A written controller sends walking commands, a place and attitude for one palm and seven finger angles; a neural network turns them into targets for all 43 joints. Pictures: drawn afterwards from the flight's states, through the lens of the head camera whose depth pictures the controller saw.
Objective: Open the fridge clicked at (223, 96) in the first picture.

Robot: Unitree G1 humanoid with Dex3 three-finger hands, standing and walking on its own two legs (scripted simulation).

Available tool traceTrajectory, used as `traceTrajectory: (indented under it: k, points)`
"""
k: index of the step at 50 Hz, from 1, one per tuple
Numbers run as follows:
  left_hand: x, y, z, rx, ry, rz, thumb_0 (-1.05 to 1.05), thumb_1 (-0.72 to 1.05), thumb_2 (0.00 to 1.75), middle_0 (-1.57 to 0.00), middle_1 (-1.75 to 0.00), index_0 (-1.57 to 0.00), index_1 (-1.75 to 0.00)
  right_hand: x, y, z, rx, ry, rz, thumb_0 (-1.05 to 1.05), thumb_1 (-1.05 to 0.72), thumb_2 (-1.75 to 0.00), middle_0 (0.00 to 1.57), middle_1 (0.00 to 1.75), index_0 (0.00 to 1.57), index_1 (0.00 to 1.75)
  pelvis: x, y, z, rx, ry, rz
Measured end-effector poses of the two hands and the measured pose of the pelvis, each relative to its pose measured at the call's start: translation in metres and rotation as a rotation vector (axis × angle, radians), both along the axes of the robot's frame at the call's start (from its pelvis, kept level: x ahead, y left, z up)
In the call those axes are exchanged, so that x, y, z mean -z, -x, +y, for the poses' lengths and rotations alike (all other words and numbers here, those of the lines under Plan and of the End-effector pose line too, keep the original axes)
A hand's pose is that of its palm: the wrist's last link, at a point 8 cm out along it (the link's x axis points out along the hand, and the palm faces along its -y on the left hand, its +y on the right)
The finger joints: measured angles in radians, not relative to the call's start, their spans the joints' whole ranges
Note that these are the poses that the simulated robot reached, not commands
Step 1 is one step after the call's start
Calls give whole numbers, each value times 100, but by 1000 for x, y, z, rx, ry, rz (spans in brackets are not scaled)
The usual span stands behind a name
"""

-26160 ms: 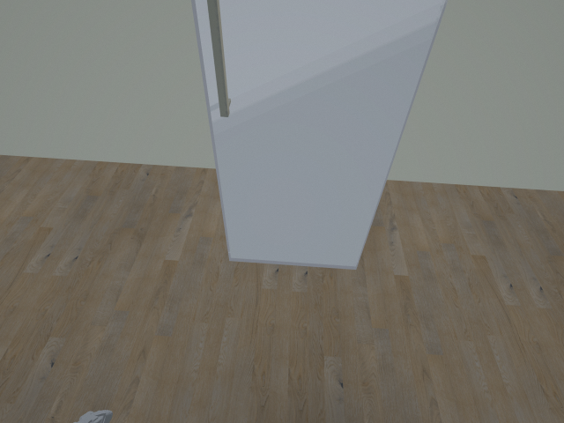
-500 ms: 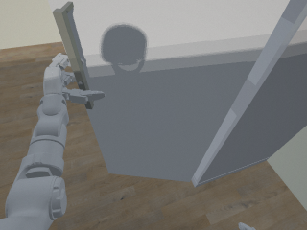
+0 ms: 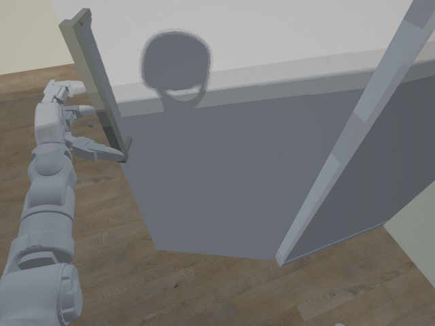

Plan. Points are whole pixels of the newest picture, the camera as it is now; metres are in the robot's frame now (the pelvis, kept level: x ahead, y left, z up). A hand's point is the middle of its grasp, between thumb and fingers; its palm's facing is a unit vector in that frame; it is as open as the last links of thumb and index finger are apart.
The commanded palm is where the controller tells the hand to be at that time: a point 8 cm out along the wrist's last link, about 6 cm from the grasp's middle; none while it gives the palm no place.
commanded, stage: slip the hand off the handle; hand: left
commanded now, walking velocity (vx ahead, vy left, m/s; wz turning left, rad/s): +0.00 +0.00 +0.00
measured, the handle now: (106, 99) +0.48 +0.21 +0.17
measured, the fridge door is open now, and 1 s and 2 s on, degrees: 64 64 64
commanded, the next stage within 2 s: draw the hand back to the body in 1.10 s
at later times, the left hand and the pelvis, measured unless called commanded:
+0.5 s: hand (57, 130) +0.42 +0.29 +0.15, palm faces +0.27 -0.94 -0.18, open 14.7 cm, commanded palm +0.36 +0.32 +0.15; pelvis -0.01 +0.00 +0.00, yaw +1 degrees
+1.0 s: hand (34, 179) +0.31 +0.28 +0.14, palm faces +0.29 -0.94 -0.17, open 14.7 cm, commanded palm +0.27 +0.31 +0.15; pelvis -0.02 +0.01 +0.00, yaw +2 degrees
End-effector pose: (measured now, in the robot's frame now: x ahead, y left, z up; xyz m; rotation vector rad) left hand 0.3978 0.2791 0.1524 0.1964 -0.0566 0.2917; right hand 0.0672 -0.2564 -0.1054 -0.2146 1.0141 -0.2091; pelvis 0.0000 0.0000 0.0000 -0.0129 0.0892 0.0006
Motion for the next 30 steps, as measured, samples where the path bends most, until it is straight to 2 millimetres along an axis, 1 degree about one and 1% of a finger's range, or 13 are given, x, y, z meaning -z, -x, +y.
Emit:
traceTrajectory:
  k: [6, 10, 16, 24, 27, 30]
  points:
    - [1, 18, 25, -20, -6, 6, -2, -55, 20, -27, -117, -27, -116, -2, -6, -8, -13, 24, -9, 1, -91, -89, 20, 30, 20, 30, 1, 3, -3, -12, 3, -7]
    - [1, 24, 36, -18, -5, 4, -2, -55, 20, -26, -116, -26, -116, -4, -6, -12, -28, 47, -4, 1, -91, -89, 20, 30, 20, 30, 2, 7, -3, -26, 8, -6]
    - [-4, 21, 43, 9, -5, -20, -2, -55, 20, -26, -116, -26, -115, -5, -2, -15, -28, 64, 1, 1, -91, -89, 20, 30, 20, 30, 3, 10, -2, -30, 11, 5]
    - [-3, 16, 52, 17, 3, 0, -2, -55, 20, -26, -115, -25, -115, -3, 13, -11, 8, 54, 14, 1, -91, -89, 20, 30, 20, 30, 4, 9, 2, -17, 11, 16]
    - [-1, 22, 53, 27, 0, -9, -2, -55, 20, -26, -115, -25, -115, -2, 18, -8, 23, 43, 17, 1, -91, -89, 20, 30, 20, 30, 4, 6, 4, -6, 10, 16]
    - [2, 34, 51, 40, -4, -28, -2, -55, 20, -26, -115, -25, -115, -2, 17, -4, 31, 32, 9, 1, -90, -89, 20, 30, 20, 30, 4, 4, 7, 1, 9, 8]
